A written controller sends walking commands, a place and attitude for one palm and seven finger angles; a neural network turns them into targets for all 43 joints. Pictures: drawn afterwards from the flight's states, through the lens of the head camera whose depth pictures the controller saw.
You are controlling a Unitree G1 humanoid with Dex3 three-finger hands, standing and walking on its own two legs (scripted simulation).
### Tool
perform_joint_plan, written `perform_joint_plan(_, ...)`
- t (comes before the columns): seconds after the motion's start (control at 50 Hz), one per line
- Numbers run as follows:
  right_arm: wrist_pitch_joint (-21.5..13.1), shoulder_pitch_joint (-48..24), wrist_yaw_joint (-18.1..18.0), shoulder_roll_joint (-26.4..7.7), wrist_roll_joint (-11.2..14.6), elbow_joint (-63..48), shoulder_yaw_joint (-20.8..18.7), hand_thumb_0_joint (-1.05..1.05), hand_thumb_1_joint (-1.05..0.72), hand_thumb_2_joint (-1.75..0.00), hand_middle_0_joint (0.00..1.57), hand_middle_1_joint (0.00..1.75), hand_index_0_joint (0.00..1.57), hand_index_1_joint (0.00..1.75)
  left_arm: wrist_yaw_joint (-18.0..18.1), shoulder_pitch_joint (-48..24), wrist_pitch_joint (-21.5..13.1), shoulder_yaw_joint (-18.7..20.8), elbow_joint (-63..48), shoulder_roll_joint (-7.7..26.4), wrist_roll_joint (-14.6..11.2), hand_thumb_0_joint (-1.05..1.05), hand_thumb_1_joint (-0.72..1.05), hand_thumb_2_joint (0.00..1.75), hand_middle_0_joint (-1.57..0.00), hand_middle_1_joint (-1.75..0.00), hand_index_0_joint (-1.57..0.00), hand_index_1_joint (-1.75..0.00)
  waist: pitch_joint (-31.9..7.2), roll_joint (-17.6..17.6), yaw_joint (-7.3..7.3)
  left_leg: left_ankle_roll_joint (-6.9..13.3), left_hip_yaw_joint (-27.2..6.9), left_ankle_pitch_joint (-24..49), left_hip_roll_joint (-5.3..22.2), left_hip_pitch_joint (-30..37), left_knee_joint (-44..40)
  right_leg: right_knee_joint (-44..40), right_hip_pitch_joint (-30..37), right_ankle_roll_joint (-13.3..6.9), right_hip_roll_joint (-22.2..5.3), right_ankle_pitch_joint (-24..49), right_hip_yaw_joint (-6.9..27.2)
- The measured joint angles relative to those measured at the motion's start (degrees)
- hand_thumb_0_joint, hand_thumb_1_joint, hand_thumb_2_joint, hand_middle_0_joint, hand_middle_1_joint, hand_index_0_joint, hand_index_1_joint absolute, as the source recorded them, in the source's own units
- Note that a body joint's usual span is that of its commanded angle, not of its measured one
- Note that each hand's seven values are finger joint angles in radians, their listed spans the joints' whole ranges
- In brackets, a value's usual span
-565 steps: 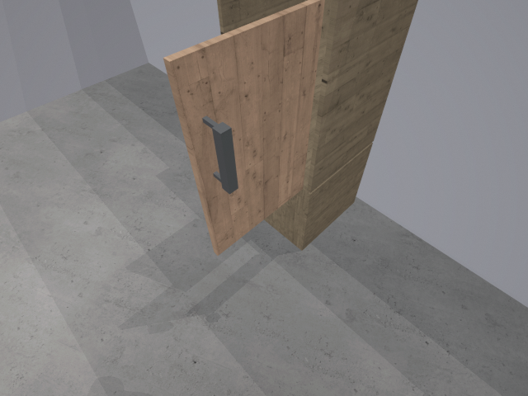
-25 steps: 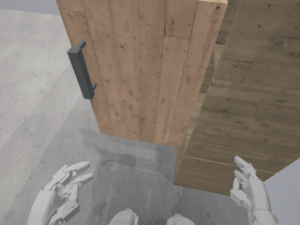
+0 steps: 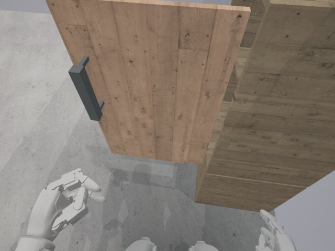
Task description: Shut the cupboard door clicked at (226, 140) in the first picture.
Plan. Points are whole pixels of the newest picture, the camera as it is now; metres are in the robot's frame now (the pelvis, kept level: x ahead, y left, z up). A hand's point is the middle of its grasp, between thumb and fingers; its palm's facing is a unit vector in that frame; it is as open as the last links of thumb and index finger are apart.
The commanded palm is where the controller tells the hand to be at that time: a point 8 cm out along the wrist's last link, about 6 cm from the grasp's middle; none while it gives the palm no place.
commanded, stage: raise the hand and make a fist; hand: left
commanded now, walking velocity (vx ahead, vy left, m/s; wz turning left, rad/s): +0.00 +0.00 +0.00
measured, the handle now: (91, 90) +0.47 +0.22 +0.11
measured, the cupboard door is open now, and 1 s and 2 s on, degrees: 90 90 90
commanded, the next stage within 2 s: bring the fist close to the handle in 0.96 s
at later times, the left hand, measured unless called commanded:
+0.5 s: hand (63, 185) +0.23 +0.21 +0.11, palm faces -0.07 -1.00 -0.06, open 3.1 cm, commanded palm +0.20 +0.26 +0.11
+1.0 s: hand (68, 181) +0.23 +0.20 +0.11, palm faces -0.06 -1.00 -0.06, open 3.1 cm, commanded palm +0.21 +0.25 +0.11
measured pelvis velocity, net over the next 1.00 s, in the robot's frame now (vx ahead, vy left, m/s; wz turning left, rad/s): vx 0.01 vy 0.01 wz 0.01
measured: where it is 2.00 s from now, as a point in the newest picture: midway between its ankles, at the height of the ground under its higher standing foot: outside the picture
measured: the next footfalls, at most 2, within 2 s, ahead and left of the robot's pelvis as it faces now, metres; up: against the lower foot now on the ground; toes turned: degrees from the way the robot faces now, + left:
none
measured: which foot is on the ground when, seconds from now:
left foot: down 0.00-1.00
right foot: down 0.00-1.00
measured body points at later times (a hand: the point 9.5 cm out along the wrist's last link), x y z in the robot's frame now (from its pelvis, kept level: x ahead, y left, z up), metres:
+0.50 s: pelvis +0.01 +0.02 +0.02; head +0.03 +0.03 +0.47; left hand +0.22 +0.26 +0.11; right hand +0.20 -0.19 -0.03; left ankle +0.01 +0.08 -0.67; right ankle +0.02 -0.09 -0.67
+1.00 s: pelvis +0.01 +0.01 +0.03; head +0.03 +0.01 +0.48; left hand +0.23 +0.25 +0.12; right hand +0.18 -0.23 -0.03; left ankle +0.01 +0.08 -0.67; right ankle +0.02 -0.09 -0.67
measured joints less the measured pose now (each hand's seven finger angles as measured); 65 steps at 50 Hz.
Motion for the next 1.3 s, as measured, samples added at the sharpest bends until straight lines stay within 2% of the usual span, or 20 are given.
perform_joint_plan(0.2, -0.01, -2.44, 0.32, 0.65, -0.03, -2.02, 0.73, 0.01, -0.90, -0.90, 0.20, 0.30, 0.20, 0.30, 2.50, -1.32, 2.67, -0.18, -2.12, 0.75, 1.02, 0.01, 0.90, 0.90, -1.08, -1.27, -1.09, -1.27, -0.02, -0.33, -0.08, 0.93, 0.10, 0.47, -0.44, 4.29, -2.84, -3.60, 4.70, 1.01, -0.24, 0.94, 0.33)
perform_joint_plan(0.38, 0.08, -3.23, 0.85, 1.54, -0.08, -3.08, 3.23, 0.01, -0.90, -0.90, 0.20, 0.30, 0.20, 0.30, 1.82, -4.29, 6.05, 0.04, -1.81, 1.60, 1.37, 0.01, 0.90, 0.90, -1.23, -1.43, -1.23, -1.43, 0.51, 0.18, 0.81, 1.42, -0.22, 1.44, -0.87, 7.69, -5.51, -6.91, 8.55, 1.64, -0.51, 2.12, 0.19)
perform_joint_plan(0.52, -0.21, -2.54, 0.66, 1.30, 0.04, -1.51, 4.01, 0.01, -0.90, -0.90, 0.20, 0.30, 0.20, 0.30, 1.34, -7.22, 8.24, 1.41, -0.71, 2.33, 1.09, 0.01, 0.90, 0.90, -1.28, -1.49, -1.28, -1.48, 1.20, 0.30, 0.89, 1.53, -0.37, 2.34, -1.13, 9.99, -7.72, -9.22, 10.97, 1.84, -0.67, 3.00, 0.16)
perform_joint_plan(0.68, -0.88, -1.54, 0.38, 0.38, 0.22, 0.32, 3.44, 0.01, -0.90, -0.90, 0.20, 0.30, 0.20, 0.30, 0.50, -8.98, 9.93, 2.84, 0.88, 2.78, 0.17, 0.01, 0.90, 0.90, -1.29, -1.50, -1.30, -1.49, 1.56, 0.27, 0.22, 1.45, -0.15, 3.40, -1.19, 12.38, -10.46, -11.64, 13.12, 1.82, -0.64, 3.98, 0.54)
perform_joint_plan(0.94, -1.51, -1.80, 0.50, -0.12, 0.06, 0.99, 2.30, 0.01, -0.90, -0.90, 0.20, 0.30, 0.20, 0.30, 1.51, -7.54, 7.82, 2.42, 0.63, 2.08, 0.76, 0.01, 0.90, 0.90, -1.30, -1.50, -1.30, -1.50, 1.70, -0.06, -0.09, 0.84, -0.14, 3.57, -0.94, 12.66, -10.70, -11.25, 13.06, 1.18, -0.41, 3.83, 0.56)
perform_joint_plan(1.1, -1.58, -2.57, 0.22, 0.22, 0.17, 1.09, 2.73, 0.01, -0.90, -0.90, 0.20, 0.30, 0.20, 0.30, 1.04, -7.67, 7.86, 2.24, 1.73, 2.07, 0.65, 0.01, 0.90, 0.90, -1.30, -1.50, -1.30, -1.50, 1.60, 0.17, -0.04, 0.35, -0.53, 3.58, -0.68, 12.55, -10.49, -10.98, 12.96, 0.66, -0.15, 3.68, 0.17)
perform_joint_plan(1.3, -1.13, -3.47, -0.86, -0.11, 0.35, 2.87, 3.16, 0.01, -0.90, -0.90, 0.20, 0.30, 0.20, 0.30, -0.15, -16.91, 8.18, 3.55, 9.03, 3.46, 0.35, 0.01, 0.90, 0.90, -1.30, -1.50, -1.30, -1.50, 2.50, 0.21, 0.11, -0.27, -1.10, 3.80, -0.55, 12.32, -10.66, -11.00, 12.78, 0.07, 0.00, 3.63, -0.39)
